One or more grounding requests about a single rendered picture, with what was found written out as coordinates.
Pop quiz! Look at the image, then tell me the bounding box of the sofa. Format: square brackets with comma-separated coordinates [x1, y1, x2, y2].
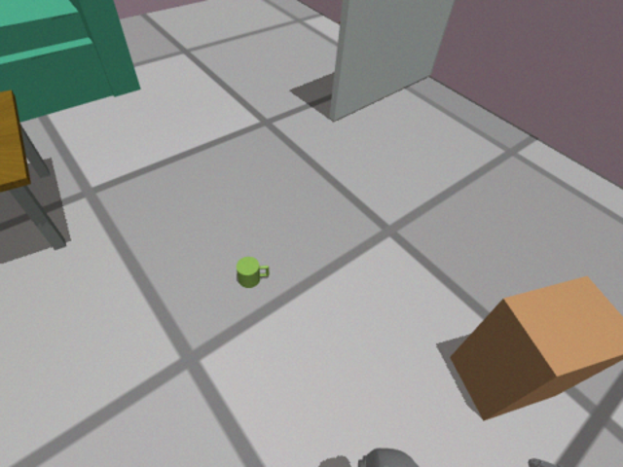
[0, 0, 141, 123]

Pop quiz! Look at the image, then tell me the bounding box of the coffee table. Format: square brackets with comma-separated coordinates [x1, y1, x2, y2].
[0, 90, 66, 250]

